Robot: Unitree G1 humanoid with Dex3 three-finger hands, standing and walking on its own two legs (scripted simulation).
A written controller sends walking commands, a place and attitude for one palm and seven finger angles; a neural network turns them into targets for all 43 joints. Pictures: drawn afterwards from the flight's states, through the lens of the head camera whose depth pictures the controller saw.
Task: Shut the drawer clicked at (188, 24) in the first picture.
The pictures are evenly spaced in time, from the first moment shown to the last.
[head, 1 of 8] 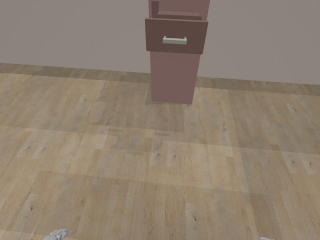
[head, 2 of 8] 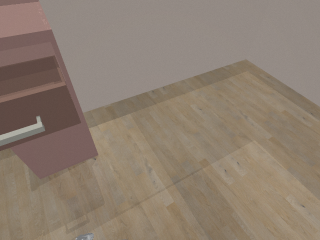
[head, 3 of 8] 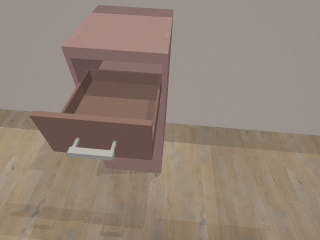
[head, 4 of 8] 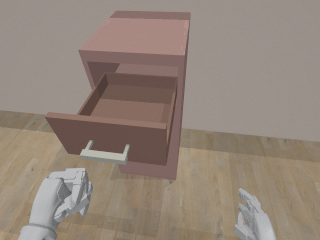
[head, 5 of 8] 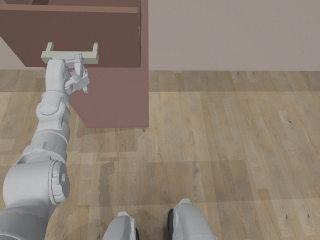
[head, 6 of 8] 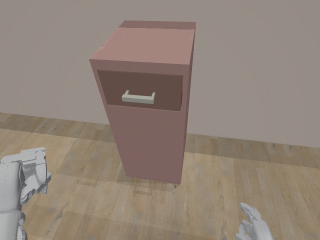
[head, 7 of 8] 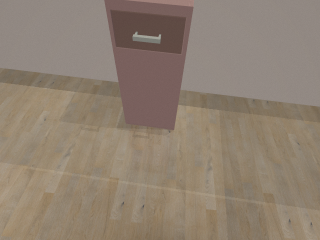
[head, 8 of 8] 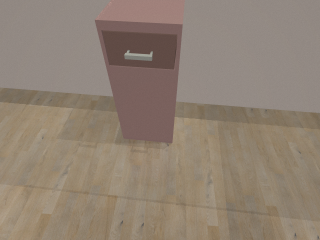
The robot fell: no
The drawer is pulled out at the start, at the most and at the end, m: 0.30 0.30 0.00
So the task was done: yes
